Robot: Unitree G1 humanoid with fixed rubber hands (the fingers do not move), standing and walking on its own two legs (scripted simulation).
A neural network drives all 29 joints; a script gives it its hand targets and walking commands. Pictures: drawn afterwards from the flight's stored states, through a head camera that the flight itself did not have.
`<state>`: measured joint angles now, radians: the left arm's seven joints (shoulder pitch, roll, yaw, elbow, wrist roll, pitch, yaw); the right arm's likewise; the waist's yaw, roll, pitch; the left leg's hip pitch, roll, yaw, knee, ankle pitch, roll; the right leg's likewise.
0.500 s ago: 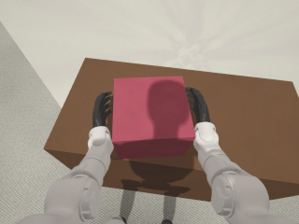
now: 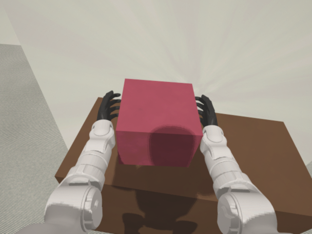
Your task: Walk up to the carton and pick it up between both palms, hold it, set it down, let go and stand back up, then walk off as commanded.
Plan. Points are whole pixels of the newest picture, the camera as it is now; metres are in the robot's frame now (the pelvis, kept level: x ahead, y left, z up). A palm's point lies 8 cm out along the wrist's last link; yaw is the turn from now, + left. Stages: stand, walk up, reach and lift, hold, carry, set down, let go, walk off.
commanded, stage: reach and lift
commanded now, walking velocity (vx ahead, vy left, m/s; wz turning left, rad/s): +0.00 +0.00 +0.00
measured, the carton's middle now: (156, 122) +0.39 +0.04 +0.08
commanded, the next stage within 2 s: hold in 1.66 s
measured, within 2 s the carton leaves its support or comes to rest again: neither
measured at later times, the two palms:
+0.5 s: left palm (98, 108) +0.36 +0.19 +0.14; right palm (210, 123) +0.36 -0.10 +0.14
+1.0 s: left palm (99, 108) +0.35 +0.18 +0.16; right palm (215, 123) +0.35 -0.11 +0.15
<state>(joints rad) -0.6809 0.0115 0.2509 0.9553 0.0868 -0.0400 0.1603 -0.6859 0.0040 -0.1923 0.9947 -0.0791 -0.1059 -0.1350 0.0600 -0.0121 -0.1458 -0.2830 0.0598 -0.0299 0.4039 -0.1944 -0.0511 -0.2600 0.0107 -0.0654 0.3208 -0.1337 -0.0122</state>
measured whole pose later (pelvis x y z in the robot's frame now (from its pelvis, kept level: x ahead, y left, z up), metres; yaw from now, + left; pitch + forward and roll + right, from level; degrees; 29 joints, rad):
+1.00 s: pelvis -0.01 +0.01 +0.00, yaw +1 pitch -6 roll -1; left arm -0.58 -0.01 0.25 0.33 0.30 0.54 -0.02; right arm -0.55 0.08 -0.14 0.50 0.02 0.21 -0.17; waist -0.02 -0.02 0.01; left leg -0.06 0.04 -0.03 0.33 -0.16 -0.03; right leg -0.03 -0.01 -0.07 0.22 -0.10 0.01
